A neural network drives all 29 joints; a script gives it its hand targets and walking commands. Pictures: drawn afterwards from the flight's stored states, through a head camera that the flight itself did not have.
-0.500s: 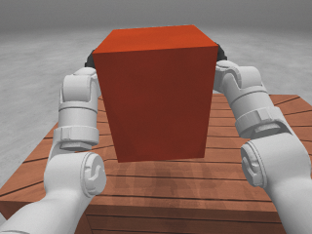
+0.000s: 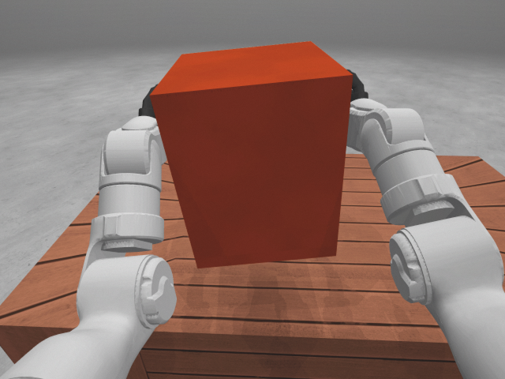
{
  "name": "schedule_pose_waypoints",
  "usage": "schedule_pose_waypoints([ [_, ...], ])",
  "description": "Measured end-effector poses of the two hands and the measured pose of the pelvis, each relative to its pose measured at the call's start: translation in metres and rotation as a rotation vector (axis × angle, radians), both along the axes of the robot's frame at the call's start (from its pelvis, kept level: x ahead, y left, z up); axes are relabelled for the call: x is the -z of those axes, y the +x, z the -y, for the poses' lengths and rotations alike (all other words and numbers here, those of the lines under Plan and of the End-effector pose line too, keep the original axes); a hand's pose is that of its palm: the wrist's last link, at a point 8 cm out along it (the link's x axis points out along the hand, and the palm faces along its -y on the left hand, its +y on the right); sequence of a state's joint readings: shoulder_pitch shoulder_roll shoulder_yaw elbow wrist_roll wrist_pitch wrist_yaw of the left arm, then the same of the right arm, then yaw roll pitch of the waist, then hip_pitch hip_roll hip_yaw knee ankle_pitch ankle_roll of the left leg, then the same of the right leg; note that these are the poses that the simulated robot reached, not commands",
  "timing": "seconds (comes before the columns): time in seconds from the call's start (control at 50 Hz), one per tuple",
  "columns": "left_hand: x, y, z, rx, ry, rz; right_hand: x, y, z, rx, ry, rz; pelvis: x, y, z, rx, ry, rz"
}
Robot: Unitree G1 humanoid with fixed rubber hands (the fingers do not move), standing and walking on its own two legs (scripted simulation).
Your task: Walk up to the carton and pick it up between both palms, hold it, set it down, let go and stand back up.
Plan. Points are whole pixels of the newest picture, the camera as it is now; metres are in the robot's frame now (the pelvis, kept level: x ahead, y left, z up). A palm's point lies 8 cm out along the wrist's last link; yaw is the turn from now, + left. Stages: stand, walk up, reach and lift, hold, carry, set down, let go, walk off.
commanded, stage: hold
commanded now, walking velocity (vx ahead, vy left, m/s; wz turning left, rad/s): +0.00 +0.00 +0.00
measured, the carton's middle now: (255, 151) +0.35 -0.01 +0.28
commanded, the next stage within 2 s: none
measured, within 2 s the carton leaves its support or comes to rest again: neither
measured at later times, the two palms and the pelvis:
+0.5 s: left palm (149, 125) +0.37 +0.15 +0.32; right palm (351, 116) +0.36 -0.15 +0.33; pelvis +0.00 +0.00 +0.00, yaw +0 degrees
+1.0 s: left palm (155, 131) +0.37 +0.14 +0.31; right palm (356, 118) +0.36 -0.16 +0.32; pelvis +0.00 +0.00 +0.00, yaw +0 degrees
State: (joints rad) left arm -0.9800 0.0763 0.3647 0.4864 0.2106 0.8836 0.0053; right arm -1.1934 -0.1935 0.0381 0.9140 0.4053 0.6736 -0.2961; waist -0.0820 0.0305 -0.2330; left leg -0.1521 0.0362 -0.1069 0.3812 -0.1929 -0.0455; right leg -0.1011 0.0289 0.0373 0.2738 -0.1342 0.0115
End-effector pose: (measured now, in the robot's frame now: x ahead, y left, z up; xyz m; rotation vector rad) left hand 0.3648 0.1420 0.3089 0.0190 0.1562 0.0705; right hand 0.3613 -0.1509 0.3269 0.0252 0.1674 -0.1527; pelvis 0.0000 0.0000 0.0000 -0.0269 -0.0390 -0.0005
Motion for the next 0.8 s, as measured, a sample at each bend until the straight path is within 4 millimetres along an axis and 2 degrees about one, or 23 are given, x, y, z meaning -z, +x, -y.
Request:
schedule_pose_waypoints([
  [0.22, -0.007, 0.001, 0.006, 0.003, 0.008, -0.005, 0.000, 0.000, 0.006, 0.000, -0.001, -0.007, 0.000, -0.003, 0.003, 0.000, 0.003, -0.005],
  [0.44, -0.009, 0.005, -0.001, 0.005, 0.010, -0.006, 0.001, 0.003, 0.000, -0.002, -0.009, -0.010, 0.000, -0.001, 0.001, -0.002, 0.001, -0.017],
  [0.8, 0.002, 0.005, -0.003, 0.012, 0.011, 0.004, 0.000, 0.002, -0.003, 0.006, -0.008, -0.003, 0.000, 0.004, -0.003, -0.004, -0.003, -0.007],
])
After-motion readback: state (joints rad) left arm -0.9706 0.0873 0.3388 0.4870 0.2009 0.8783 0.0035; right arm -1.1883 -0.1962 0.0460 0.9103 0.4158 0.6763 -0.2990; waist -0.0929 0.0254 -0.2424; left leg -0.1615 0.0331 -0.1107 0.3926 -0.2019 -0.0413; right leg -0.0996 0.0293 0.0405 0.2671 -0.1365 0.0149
